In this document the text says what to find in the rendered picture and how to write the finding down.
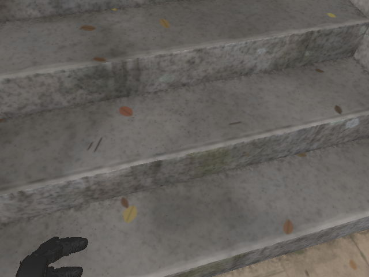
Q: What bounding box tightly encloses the robot left hand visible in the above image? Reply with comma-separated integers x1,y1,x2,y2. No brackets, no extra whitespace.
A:
16,237,88,277

